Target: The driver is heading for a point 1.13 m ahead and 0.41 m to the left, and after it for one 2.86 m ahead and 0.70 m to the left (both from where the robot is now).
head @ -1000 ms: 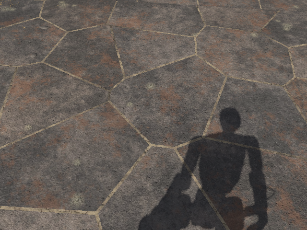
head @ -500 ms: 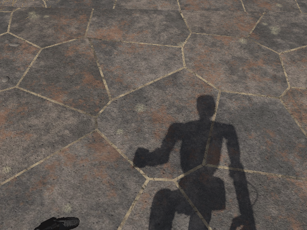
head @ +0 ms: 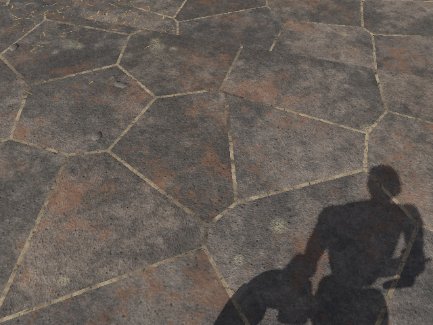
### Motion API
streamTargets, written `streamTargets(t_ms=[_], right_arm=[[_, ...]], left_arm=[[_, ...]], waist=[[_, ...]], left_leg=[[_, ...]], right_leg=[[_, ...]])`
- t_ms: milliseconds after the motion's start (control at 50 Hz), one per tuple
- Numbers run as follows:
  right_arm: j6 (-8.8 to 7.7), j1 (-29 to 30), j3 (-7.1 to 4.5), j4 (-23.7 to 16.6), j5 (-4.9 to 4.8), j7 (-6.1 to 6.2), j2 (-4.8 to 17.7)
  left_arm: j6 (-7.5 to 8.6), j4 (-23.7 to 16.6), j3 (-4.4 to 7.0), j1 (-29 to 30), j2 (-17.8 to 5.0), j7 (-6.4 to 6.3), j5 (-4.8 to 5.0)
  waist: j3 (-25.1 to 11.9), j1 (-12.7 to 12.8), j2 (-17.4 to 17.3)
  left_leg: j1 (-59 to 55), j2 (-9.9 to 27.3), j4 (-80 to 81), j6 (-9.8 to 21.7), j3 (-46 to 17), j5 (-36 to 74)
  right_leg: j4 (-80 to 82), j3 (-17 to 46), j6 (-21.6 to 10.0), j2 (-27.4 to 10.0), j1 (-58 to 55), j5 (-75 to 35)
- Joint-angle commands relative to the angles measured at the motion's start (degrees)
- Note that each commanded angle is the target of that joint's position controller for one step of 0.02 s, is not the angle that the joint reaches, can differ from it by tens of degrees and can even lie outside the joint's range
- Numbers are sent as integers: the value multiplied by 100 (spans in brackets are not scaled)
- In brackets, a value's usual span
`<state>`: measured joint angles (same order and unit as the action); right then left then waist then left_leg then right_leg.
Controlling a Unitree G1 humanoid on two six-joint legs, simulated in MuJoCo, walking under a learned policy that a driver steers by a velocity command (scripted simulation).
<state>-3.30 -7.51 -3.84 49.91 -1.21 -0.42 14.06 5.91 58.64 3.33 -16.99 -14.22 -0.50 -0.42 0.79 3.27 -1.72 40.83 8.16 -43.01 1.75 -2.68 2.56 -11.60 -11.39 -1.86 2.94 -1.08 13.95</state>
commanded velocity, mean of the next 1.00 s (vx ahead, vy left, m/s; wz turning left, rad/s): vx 0.50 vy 0.00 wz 0.55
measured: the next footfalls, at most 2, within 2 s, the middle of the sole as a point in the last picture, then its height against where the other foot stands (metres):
left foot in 0.14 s outside the picture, level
right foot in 0.64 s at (227, 294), level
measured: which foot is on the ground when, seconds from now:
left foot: up 0.00-0.12, down 0.14-0.64, up 0.66-1.00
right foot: down 0.00-0.16, up 0.18-0.62, down 0.64-1.00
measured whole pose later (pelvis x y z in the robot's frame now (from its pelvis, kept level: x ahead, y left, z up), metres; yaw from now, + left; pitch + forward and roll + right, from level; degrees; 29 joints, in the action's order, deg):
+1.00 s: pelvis +0.56 +0.13 +0.00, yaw +33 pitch +2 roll -2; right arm -2.0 -7.6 -4.1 36.6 -1.2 -0.9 16.3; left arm 5.4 51.8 4.1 -19.1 -15.8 0.5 0.3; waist 1.4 5.2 -2.5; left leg 39.5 6.1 -45.1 1.0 -3.4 -3.4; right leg -14.0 -9.2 -0.8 0.5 1.3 14.6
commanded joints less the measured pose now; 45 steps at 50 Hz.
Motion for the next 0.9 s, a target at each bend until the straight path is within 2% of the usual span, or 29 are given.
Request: streamTargets(t_ms=[20,60,100,120,140,160,180,200,220,240,260,280,320,360,440,480,540,580,600,620,640,660,680,700,720,740,760,800,900], right_arm=[[-48,760,51,-608,-1,-144,128],[-28,888,31,-812,-12,-231,217],[-1,504,-85,-869,-15,-286,465],[6,-210,-218,-728,-28,-293,683],[25,-1218,-442,-470,-44,-221,1110],[52,-1803,-652,-377,-33,-110,1876],[1,-1774,-567,-540,-9,-123,1836],[-40,-1745,-424,-548,76,-138,1368],[-80,-1421,-363,-586,68,-118,1114],[-94,-944,-304,-702,50,-114,929],[-102,-596,-245,-817,83,-101,754],[-104,-452,-220,-894,119,-87,704],[-132,-514,-252,-909,77,-35,850],[-141,-703,-299,-884,45,50,1015],[-89,-1003,-319,-830,14,130,1045],[-78,-1184,-329,-760,2,126,1063],[-33,-1317,-320,-709,-24,157,995],[15,-1263,-331,-746,4,195,1011],[39,-1183,-311,-794,10,199,959],[37,-1106,-238,-878,31,184,772],[27,-1118,-118,-1019,126,163,491],[-46,-2056,-18,-1179,-65,143,137],[-48,-2022,-110,-1008,-153,168,796],[-15,-1349,-198,-1086,-106,165,1126],[14,-1012,-207,-1162,-36,177,1083],[20,-802,-219,-1242,31,162,998],[44,-845,-223,-1275,-2,122,882],[110,-886,-182,-1342,-65,87,638],[135,-436,-98,-1607,-6,44,450]], left_arm=[[-36,-248,179,-97,-932,-53,77],[-143,-251,219,-152,-1025,-58,117],[-232,-362,274,47,-1188,-89,131],[-291,-423,281,181,-1218,-112,132],[-305,-497,233,171,-1115,-132,106],[-199,-769,49,-245,-548,-79,-60],[77,-942,-61,-150,-375,27,9],[265,-1105,71,566,-849,103,261],[349,-1179,57,812,-828,110,318],[350,-1110,75,802,-806,65,204],[280,-1061,145,724,-883,28,107],[183,-1074,168,645,-866,31,80],[47,-1147,165,647,-704,18,7],[-1,-1320,144,1054,-616,-10,-39],[43,-1585,61,1886,-442,46,7],[70,-1721,58,2167,-496,85,63],[145,-1833,111,2238,-721,153,91],[215,-1811,162,2012,-860,184,102],[251,-1713,206,1637,-918,178,90],[284,-1570,295,1007,-1098,151,21],[279,-1488,376,72,-1420,107,-44],[197,-1294,481,-383,-1845,123,-90],[173,-1392,362,-228,-1268,145,61],[130,-1497,256,56,-868,116,85],[83,-1532,208,365,-787,108,25],[52,-1498,171,542,-672,103,-9],[57,-1467,139,604,-610,90,-52],[100,-1378,163,567,-636,91,-6],[110,-1207,258,385,-941,77,20]], waist=[[427,99,266],[420,38,363],[60,-298,607],[-322,-726,617],[-855,-1178,393],[-1524,-1011,-895],[-2334,-838,-1171],[-1907,-1085,-662],[-1258,-958,-444],[-814,-668,46],[-591,-429,46],[-508,-279,-19],[-413,-184,-2],[-246,-254,-8],[-79,-569,-276],[-30,-690,-362],[-36,-670,-420],[-88,-515,-559],[-219,-306,-612],[-665,-7,-525],[-1513,353,90],[-2123,-114,2211],[-1781,28,1606],[-1030,194,989],[-600,90,571],[-273,-12,545],[-183,-153,680],[-125,-222,777],[-52,-183,509]], left_leg=[[-31,-124,512,84,327,-57],[-18,-253,673,231,484,-671],[-799,-636,704,449,824,-1292],[-1736,-921,918,611,977,-1240],[-3325,-1045,1126,856,743,-974],[-5533,422,1234,1683,-1814,-1188],[-6506,1265,2418,2416,-4552,-1801],[-6380,1080,2614,2023,-3927,-1696],[-5655,852,2555,1778,-3028,-1279],[-4693,604,2594,1604,-2338,-697],[-3932,417,2704,1493,-1878,-182],[-3477,291,2842,1476,-1728,1],[-3049,169,2994,1525,-1455,408],[-2874,44,3071,1481,-1225,532],[-2665,-278,2997,1137,-987,-239],[-2717,-199,2934,1058,-1183,-541],[-3222,11,2488,989,-1647,-734],[-3446,109,2125,920,-1931,-524],[-3434,-10,1822,836,-1954,-261],[-3207,-338,1068,662,-1769,31],[-2422,-748,-553,428,-1264,-842],[-266,-1484,-2406,44,-679,-3689],[464,-987,-3185,-3,-869,-3594],[626,-771,-3317,-21,-747,-3031],[397,-546,-3188,-40,-559,-2588],[248,-390,-2909,-38,-545,-2321],[-24,-239,-2733,-15,-533,-2161],[-135,-130,-2465,-30,-392,-2060],[120,-89,-1331,-142,-309,-1085]], right_leg=[[298,342,-757,-1762,51,-1797],[-83,266,-653,-1957,-414,-2456],[-960,66,-494,-1989,-553,-4365],[-1955,-98,-366,-1863,-395,-5056],[-3371,-210,-138,-1613,425,-4633],[-5619,-213,223,-945,2775,-1411],[-6843,1070,322,-11,4178,1950],[-7031,1627,133,-354,4858,1635],[-6704,1562,4,-614,4993,1143],[-6169,1542,15,-857,4637,767],[-5708,1551,54,-1027,4132,552],[-5491,1567,109,-1077,3777,449],[-4980,1462,298,-1015,3606,199],[-4197,1398,468,-899,3730,-393],[-2409,1336,490,-529,3332,-1792],[-2031,1360,452,-418,3145,-2026],[-1642,1552,329,-394,3077,-1720],[-1549,1541,199,-368,2782,-1185],[-1364,1428,92,-307,2273,-1107],[-1349,1508,-101,-479,1237,-1128],[-1483,2445,-431,-1448,-314,-827],[-891,5270,-1434,-2730,-2100,256],[-612,5692,-1363,-2761,-1927,1561],[-533,4666,-1066,-2494,-1190,1502],[-442,3881,-894,-2246,-402,773],[-314,3350,-843,-2026,179,154],[-179,2899,-776,-1862,533,-238],[74,2345,-827,-1772,751,-678],[290,1425,-948,-1783,631,-1775]])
